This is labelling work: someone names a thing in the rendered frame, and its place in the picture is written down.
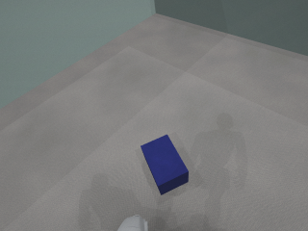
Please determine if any carton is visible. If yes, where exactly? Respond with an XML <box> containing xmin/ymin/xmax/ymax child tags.
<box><xmin>141</xmin><ymin>134</ymin><xmax>189</xmax><ymax>195</ymax></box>

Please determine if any robot left thigh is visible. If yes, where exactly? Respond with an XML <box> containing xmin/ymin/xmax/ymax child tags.
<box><xmin>117</xmin><ymin>216</ymin><xmax>148</xmax><ymax>231</ymax></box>

